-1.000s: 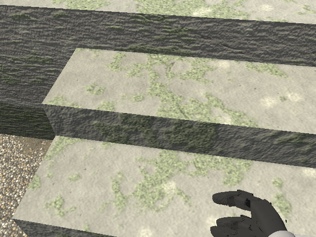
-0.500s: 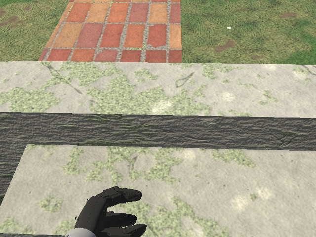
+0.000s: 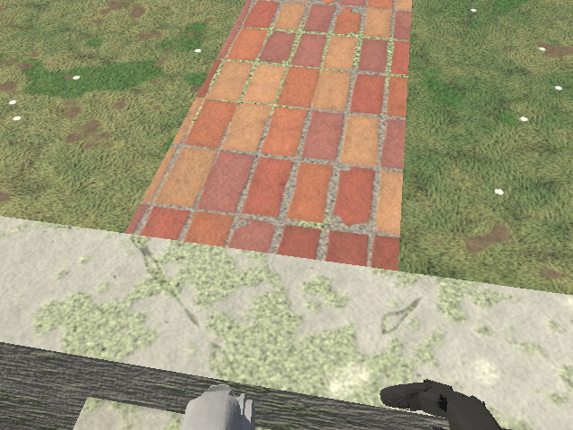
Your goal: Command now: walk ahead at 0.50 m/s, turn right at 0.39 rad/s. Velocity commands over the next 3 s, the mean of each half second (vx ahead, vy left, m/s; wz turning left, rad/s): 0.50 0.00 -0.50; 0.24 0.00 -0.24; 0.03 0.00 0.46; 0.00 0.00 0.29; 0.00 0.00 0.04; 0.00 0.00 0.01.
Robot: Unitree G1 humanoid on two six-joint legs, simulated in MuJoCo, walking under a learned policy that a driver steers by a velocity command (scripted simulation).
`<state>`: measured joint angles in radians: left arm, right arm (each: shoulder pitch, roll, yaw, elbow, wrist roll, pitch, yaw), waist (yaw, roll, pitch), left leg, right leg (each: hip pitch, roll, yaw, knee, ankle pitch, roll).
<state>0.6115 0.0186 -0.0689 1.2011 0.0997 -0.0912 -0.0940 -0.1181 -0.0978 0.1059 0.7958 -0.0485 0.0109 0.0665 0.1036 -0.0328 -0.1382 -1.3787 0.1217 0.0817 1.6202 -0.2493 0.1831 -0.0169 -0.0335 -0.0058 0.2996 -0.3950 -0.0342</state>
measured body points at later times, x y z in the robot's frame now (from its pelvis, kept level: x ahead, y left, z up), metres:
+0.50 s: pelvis +0.29 +0.02 +0.17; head +0.28 +0.02 +0.62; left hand +0.50 +0.16 +0.05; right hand +0.14 -0.12 +0.01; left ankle +0.21 +0.14 -0.56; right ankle +0.33 -0.13 -0.26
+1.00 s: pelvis +0.51 -0.09 +0.34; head +0.52 -0.08 +0.79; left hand +0.65 +0.10 +0.19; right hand +0.54 -0.36 +0.22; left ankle +0.62 +0.03 -0.26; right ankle +0.52 -0.19 -0.38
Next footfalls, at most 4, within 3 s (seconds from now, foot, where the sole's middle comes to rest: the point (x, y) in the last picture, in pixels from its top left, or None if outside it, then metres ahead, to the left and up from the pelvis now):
0.06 left None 0.25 0.14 -0.59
0.66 right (450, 367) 0.55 -0.20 -0.42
1.18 left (340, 292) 0.70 0.00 -0.42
1.60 right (454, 325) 0.64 -0.22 -0.42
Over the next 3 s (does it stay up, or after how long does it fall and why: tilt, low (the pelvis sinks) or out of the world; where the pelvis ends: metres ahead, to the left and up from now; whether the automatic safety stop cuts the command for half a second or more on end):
stays up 0.60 -0.09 0.36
